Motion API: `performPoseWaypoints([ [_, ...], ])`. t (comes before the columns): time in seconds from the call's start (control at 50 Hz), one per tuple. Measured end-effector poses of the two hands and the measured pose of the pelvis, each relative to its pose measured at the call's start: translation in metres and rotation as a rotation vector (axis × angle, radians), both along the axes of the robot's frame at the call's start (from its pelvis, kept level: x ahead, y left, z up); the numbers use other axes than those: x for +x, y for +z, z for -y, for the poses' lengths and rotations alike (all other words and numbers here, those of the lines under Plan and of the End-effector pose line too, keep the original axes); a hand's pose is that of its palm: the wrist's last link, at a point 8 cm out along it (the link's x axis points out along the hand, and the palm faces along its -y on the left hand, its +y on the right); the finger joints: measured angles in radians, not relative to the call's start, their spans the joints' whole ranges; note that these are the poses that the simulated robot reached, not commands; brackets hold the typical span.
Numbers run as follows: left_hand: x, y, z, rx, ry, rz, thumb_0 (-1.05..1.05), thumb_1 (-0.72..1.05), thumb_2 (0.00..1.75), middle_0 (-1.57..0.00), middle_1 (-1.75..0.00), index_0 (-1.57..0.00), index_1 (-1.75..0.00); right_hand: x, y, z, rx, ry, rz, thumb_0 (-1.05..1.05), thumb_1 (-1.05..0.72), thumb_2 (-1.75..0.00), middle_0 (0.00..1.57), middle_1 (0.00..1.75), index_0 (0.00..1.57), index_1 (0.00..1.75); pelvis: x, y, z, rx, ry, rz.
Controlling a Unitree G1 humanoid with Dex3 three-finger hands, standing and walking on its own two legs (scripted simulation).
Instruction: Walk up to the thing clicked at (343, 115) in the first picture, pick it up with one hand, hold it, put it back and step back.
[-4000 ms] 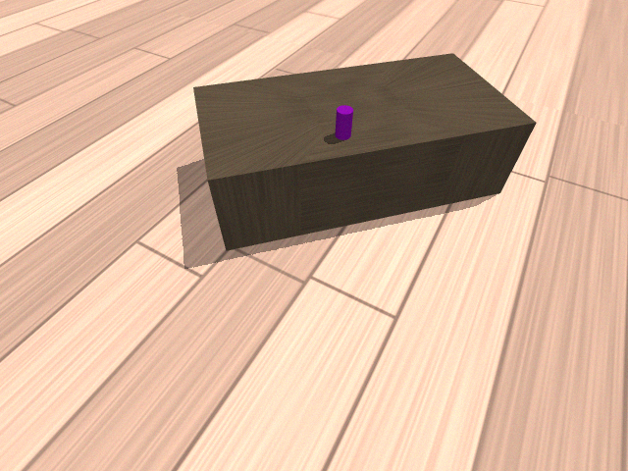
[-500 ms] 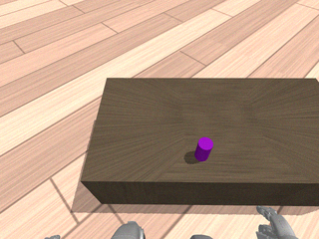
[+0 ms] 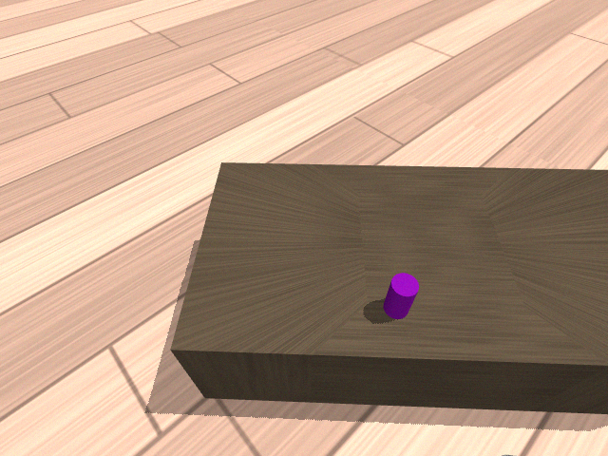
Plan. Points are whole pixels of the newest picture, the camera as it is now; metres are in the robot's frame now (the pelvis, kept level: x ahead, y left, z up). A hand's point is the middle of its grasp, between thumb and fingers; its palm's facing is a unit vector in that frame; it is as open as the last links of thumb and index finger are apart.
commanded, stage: walk up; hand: right
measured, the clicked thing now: (400, 296) +0.49 -0.23 -0.31
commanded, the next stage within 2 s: stand in 0.98 s
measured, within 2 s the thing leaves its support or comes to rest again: neither
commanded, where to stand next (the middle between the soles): +0.08 +0.01 m, yaw -3 degrees
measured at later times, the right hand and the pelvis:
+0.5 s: hand out of the picture +0.11 -0.26 -0.13, palm faces +0.01 +0.93 -0.36, open 7.4 cm; pelvis +0.02 +0.01 +0.02, yaw -1 degrees
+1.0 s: hand out of the picture +0.10 -0.25 -0.13, palm faces +0.02 +0.94 -0.34, open 7.4 cm; pelvis +0.02 +0.01 +0.03, yaw -1 degrees
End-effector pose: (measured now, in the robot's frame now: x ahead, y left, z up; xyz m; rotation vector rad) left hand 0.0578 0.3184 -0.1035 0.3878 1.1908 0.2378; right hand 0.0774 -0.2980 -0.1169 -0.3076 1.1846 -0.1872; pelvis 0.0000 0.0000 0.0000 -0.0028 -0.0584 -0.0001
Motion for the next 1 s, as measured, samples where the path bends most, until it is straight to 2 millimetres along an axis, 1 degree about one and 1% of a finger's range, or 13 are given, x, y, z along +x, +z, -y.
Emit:
performPoseWaypoints([
  [0.08,0.008,-0.001,0.012,-0.046,-0.015,-0.003,0.00,0.91,0.90,-0.21,-0.30,-0.21,-0.30,-0.001,0.005,-0.004,0.007,-0.013,0.013,0.00,-0.90,-0.89,0.20,0.30,0.20,0.30,0.002,0.006,-0.004,0.009,-0.007,-0.003],
  [0.16,0.020,0.000,0.018,-0.079,-0.023,0.013,0.00,0.91,0.90,-0.21,-0.30,-0.21,-0.30,-0.003,0.012,-0.005,-0.001,-0.009,-0.004,0.00,-0.90,-0.89,0.20,0.30,0.20,0.30,0.005,0.011,-0.005,0.001,-0.011,-0.014],
  [0.28,0.037,0.002,0.017,-0.091,-0.017,0.021,0.00,0.91,0.90,-0.21,-0.30,-0.21,-0.30,0.000,0.021,-0.001,-0.025,-0.011,-0.028,0.00,-0.90,-0.89,0.20,0.30,0.20,0.30,0.011,0.017,-0.005,-0.001,-0.011,-0.023],
  [0.46,0.051,0.010,0.012,-0.072,-0.018,0.017,0.00,0.91,0.90,-0.21,-0.30,-0.21,-0.30,0.016,0.027,0.003,-0.037,-0.028,-0.002,0.00,-0.90,-0.89,0.20,0.30,0.20,0.30,0.016,0.022,-0.006,0.000,-0.015,-0.021],
  [0.56,0.054,0.014,0.011,-0.066,-0.017,0.014,0.00,0.91,0.90,-0.21,-0.30,-0.21,-0.30,0.023,0.027,-0.001,-0.024,-0.027,0.009,0.00,-0.90,-0.89,0.20,0.30,0.20,0.30,0.018,0.024,-0.007,0.001,-0.017,-0.020],
  [0.66,0.053,0.015,0.011,-0.065,-0.014,0.004,0.00,0.91,0.90,-0.21,-0.30,-0.21,-0.30,0.025,0.025,-0.005,-0.009,-0.024,0.005,0.00,-0.90,-0.89,0.20,0.30,0.20,0.30,0.019,0.025,-0.008,0.002,-0.018,-0.021],
  [0.8,0.049,0.013,0.012,-0.072,-0.007,-0.020,0.00,0.91,0.90,-0.21,-0.30,-0.21,-0.30,0.020,0.024,-0.009,-0.001,-0.030,-0.020,0.00,-0.90,-0.89,0.20,0.30,0.20,0.30,0.021,0.027,-0.008,0.004,-0.021,-0.023],
  [1.0,0.047,0.011,0.014,-0.079,-0.005,-0.036,0.00,0.91,0.90,-0.21,-0.30,-0.21,-0.30,0.013,0.024,-0.008,-0.006,-0.048,-0.038,0.00,-0.90,-0.89,0.20,0.30,0.20,0.30,0.024,0.027,-0.009,0.005,-0.025,-0.021],
])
